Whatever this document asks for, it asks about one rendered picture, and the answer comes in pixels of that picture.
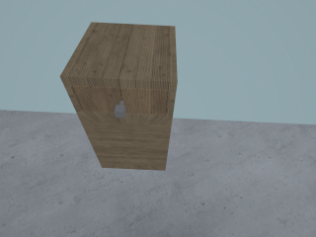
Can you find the handle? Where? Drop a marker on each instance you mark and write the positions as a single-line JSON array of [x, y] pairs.
[[120, 110]]

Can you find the drawer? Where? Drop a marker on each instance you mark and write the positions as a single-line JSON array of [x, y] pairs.
[[136, 100]]

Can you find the cabinet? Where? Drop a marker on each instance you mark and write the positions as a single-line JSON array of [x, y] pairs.
[[126, 56]]

